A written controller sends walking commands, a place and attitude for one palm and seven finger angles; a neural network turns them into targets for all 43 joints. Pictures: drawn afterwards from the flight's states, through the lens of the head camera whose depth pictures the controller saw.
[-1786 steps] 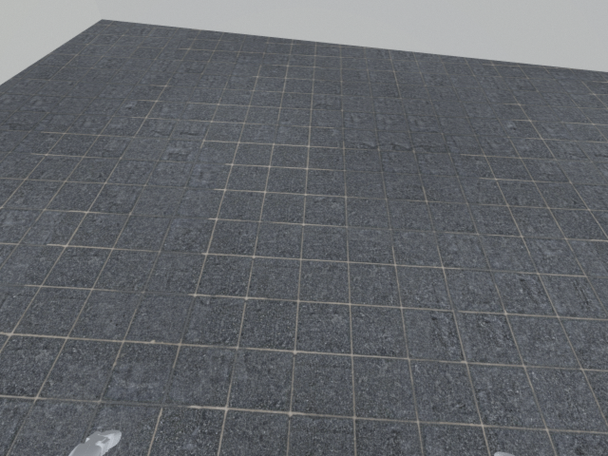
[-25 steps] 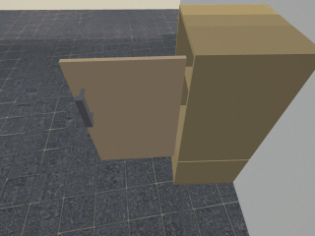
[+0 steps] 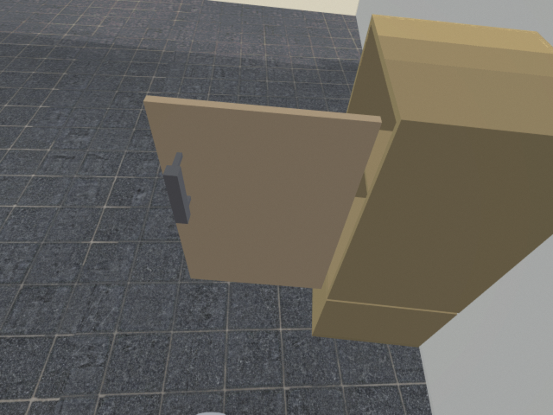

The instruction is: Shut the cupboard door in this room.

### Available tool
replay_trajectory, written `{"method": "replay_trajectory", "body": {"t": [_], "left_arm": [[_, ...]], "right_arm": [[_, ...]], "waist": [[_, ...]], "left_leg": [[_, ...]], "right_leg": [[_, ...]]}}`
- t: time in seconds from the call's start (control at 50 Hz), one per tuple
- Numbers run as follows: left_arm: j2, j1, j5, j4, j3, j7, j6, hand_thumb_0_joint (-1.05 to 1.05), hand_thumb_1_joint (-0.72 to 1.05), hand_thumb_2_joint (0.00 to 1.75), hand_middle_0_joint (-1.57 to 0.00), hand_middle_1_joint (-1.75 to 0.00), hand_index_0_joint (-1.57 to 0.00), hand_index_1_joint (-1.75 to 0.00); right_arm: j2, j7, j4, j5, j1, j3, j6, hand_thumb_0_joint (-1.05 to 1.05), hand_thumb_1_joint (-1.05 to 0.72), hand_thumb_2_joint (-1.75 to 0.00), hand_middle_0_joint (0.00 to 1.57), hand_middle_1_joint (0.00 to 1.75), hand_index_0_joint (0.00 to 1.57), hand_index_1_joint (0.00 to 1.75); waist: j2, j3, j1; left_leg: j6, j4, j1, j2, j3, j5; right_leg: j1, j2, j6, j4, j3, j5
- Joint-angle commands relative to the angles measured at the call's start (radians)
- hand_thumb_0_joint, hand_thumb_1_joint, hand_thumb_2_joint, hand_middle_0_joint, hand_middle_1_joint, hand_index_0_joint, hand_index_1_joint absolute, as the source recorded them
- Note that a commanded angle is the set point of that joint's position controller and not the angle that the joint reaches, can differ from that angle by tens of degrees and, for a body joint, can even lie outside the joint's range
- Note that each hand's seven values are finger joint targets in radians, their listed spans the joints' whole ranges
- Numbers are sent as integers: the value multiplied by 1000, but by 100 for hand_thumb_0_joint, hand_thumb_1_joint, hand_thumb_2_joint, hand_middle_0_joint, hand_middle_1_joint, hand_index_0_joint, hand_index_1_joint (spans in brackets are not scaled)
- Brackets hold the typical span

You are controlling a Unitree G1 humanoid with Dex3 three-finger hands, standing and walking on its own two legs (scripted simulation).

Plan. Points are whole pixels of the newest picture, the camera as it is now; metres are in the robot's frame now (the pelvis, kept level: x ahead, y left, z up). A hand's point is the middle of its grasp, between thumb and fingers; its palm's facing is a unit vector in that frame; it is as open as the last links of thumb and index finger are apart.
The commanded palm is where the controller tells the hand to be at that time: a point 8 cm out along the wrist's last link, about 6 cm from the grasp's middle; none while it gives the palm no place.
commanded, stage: come to a stop and stand still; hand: left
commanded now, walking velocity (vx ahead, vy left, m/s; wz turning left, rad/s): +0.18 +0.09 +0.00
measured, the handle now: (180, 188) +0.50 +0.23 -0.01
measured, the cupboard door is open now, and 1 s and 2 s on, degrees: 92 92 92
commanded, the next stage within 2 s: look again from close up in 1.14 s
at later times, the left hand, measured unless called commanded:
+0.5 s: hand out of the picture +0.12 +0.19 -0.18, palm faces -0.03 -0.97 -0.23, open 7.3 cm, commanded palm none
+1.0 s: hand out of the picture +0.09 +0.24 -0.16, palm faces -0.03 -0.96 -0.28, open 7.4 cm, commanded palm none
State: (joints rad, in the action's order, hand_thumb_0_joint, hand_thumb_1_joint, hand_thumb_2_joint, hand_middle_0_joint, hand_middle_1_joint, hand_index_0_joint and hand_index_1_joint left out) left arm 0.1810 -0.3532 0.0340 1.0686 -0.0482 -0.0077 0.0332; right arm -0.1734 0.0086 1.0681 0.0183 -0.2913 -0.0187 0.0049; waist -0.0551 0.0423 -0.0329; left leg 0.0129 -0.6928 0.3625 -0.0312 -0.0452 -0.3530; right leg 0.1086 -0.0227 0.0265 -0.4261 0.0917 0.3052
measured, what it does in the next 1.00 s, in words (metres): steps on the spot: left foot, then right foot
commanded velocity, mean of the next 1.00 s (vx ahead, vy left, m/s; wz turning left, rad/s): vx -0.05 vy -0.01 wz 0.00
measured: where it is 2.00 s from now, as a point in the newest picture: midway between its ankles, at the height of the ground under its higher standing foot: outside the picture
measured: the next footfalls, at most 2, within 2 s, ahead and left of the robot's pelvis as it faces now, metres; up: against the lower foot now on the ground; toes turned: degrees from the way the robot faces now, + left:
left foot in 0.06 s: +0.08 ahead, +0.13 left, +0.00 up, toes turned +3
right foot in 0.40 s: +0.08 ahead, -0.07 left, +0.00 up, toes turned +1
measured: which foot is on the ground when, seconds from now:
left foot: up 0.00-0.04, down 0.06-1.00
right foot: down 0.00-0.06, up 0.08-0.38, down 0.40-1.00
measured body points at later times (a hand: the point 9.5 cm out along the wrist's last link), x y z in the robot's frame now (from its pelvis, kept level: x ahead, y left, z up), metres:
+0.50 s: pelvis +0.06 +0.01 -0.01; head +0.10 +0.00 +0.44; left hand +0.13 +0.25 -0.16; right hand +0.08 -0.21 -0.17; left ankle +0.06 +0.13 -0.74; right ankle +0.08 -0.08 -0.74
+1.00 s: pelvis +0.05 +0.04 -0.01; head +0.04 +0.02 +0.44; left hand +0.09 +0.29 -0.14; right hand +0.08 -0.19 -0.17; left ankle +0.04 +0.13 -0.74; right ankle +0.08 -0.08 -0.74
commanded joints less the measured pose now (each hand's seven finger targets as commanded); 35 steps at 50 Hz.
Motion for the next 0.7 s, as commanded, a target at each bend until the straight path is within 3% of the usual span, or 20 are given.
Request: {"method": "replay_trajectory", "body": {"t": [0.0, 0.02, 0.04, 0.06, 0.08, 0.1, 0.16, 0.2, 0.26, 0.34, 0.36, 0.4, 0.42, 0.44, 0.46, 0.5, 0.54, 0.58, 0.64, 0.68], "left_arm": [[135, 20, -8, -52, -24, -2, 4, 0, 90, 90, -20, -30, -20, -30], [100, 12, -8, -57, -13, 2, -1, 0, 90, 90, -20, -30, -20, -30], [48, 3, -14, -78, -5, 5, -3, 0, 90, 90, -20, -30, -20, -30], [45, 40, -6, -114, -1, 0, -2, 0, 90, 90, -20, -30, -20, -30], [47, 53, -6, -120, -5, 2, 0, 0, 90, 90, -20, -30, -20, -30], [39, 74, 0, -107, -1, 1, 1, 0, 90, 90, -20, -30, -20, -30], [-6, -6, -11, -54, 14, 2, -13, 0, 90, 90, -20, -30, -20, -30], [-26, -45, -21, -36, 28, -9, -27, 0, 90, 90, -20, -30, -20, -30], [7, -5, -23, -47, 26, -20, -39, 0, 90, 90, -20, -30, -20, -30], [55, -9, -12, -76, 7, -22, -42, 0, 90, 90, -20, -30, -20, -30], [89, -4, -8, -81, 2, -25, -35, 0, 90, 90, -20, -30, -20, -30], [144, 19, -9, -92, -1, -27, -26, 0, 90, 90, -20, -30, -20, -30], [155, 28, -14, -95, 1, -26, -25, 0, 90, 90, -20, -30, -20, -30], [157, 49, -14, -98, -2, -29, -22, 0, 90, 90, -20, -30, -20, -30], [148, 62, -12, -102, -1, -32, -22, 0, 90, 90, -20, -30, -20, -30], [140, 95, -9, -112, -3, -35, -24, 0, 90, 90, -20, -30, -20, -30], [148, 109, -11, -114, -6, -33, -24, 0, 90, 90, -20, -30, -20, -30], [144, 137, -19, -115, -8, -33, -26, 0, 90, 90, -20, -30, -20, -30], [93, 150, -27, -120, 2, -26, -30, 0, 90, 90, -20, -30, -20, -30], [83, 146, -21, -103, 10, -25, -40, 0, 90, 90, -20, -30, -20, -30]], "right_arm": [[-48, -1, -24, 0, -113, -6, 38, 0, -90, -90, 20, 30, 20, 30], [-102, -10, -8, 6, -182, -19, 44, 0, -90, -90, 20, 30, 20, 30], [-196, -19, -5, 20, -249, -39, 50, 0, -90, -90, 20, 30, 20, 30], [-227, -26, -12, 13, -294, -44, 41, 0, -90, -90, 20, 30, 20, 30], [-221, -26, -34, 14, -233, -41, 34, 0, -90, -90, 20, 30, 20, 30], [-177, -28, -49, 14, -170, -30, 41, 0, -90, -90, 20, 30, 20, 30], [-91, -42, -81, 10, -14, 3, 60, 0, -90, -90, 20, 30, 20, 30], [-91, -50, -75, 8, 1, 14, 64, 0, -90, -90, 20, 30, 20, 30], [-110, -56, -55, 5, -2, 2, 42, 0, -90, -90, 20, 30, 20, 30], [-127, -57, -57, -1, 3, -27, 13, 0, -90, -90, 20, 30, 20, 30], [-104, -54, -58, -4, -4, -27, 9, 0, -90, -90, 20, 30, 20, 30], [-53, -45, -63, -11, -40, -27, -2, 0, -90, -90, 20, 30, 20, 30], [-33, -42, -58, -13, -49, -27, -11, 0, -90, -90, 20, 30, 20, 30], [-29, -42, -54, -11, -39, -30, -21, 0, -90, -90, 20, 30, 20, 30], [-33, -42, -53, -12, -31, -33, -25, 0, -90, -90, 20, 30, 20, 30], [-35, -42, -52, -13, -10, -31, -27, 0, -90, -90, 20, 30, 20, 30], [-31, -40, -48, -16, -15, -25, -24, 0, -90, -90, 20, 30, 20, 30], [-24, -39, -28, -15, -46, -21, -15, 0, -90, -90, 20, 30, 20, 30], [-78, -45, -41, -2, 2, -17, 4, 0, -90, -90, 20, 30, 20, 30], [-75, -42, -48, -4, 65, -12, 5, 0, -90, -90, 20, 30, 20, 30]], "waist": [[8, 44, 71], [133, 21, 94], [383, -7, 110], [364, 2, 121], [255, 19, 99], [228, 38, 84], [105, 39, -3], [97, -20, -17], [125, -33, 10], [117, -37, 3], [50, -33, 9], [-60, -76, 40], [-78, -107, 48], [-147, -121, 45], [-153, -117, 39], [-127, -94, 37], [-93, -101, 41], [-37, -86, 55], [136, -80, 21], [196, -25, 1]], "left_leg": [[-9, 210, -275, 31, -72, 131], [15, 267, -338, -34, 16, 92], [124, 405, -376, -262, 356, 40], [228, 493, -333, -367, 511, 1], [265, 505, -277, -376, 501, -95], [244, 512, -195, -332, 463, -75], [178, 482, -53, -254, 222, 374], [162, 425, -75, -234, 121, 663], [159, 376, -126, -253, 113, 722], [98, 266, -123, -203, 107, 582], [58, 228, -92, -145, 82, 473], [-7, 129, -56, -17, -8, 140], [-21, 79, -94, 13, -16, 29], [-28, 18, -84, 18, -10, -77], [-30, -31, -59, 18, 0, -133], [-33, -55, -43, 16, 26, -138], [-38, 72, -79, 16, 24, -80], [-35, 265, -187, 9, 17, 91], [21, 326, -188, -114, 109, 379], [33, 382, -101, -117, 122, 281]], "right_leg": [[269, -155, 83, 40, -99, 67], [310, -99, 60, -133, -53, 77], [445, 17, 12, -408, 52, 270], [513, 27, 24, -620, -12, 355], [533, -18, 41, -719, -54, 310], [523, -40, 41, -769, -72, 248], [349, -69, -3, -633, -91, 72], [237, -54, -28, -473, -84, 45], [187, -31, -35, -303, -60, 46], [107, -27, -28, -78, -85, -168], [84, -60, -11, -50, -159, -352], [64, -232, 77, -50, -280, -679], [77, -274, 117, -11, -304, -698], [69, -271, 141, 15, -325, -685], [58, -278, 161, 33, -322, -677], [69, -268, 180, 32, -316, -648], [49, -243, 164, 12, -297, -609], [96, -205, 115, -11, -276, -484], [89, -73, 22, -39, -173, -298], [58, -55, 3, -25, -152, -164]]}}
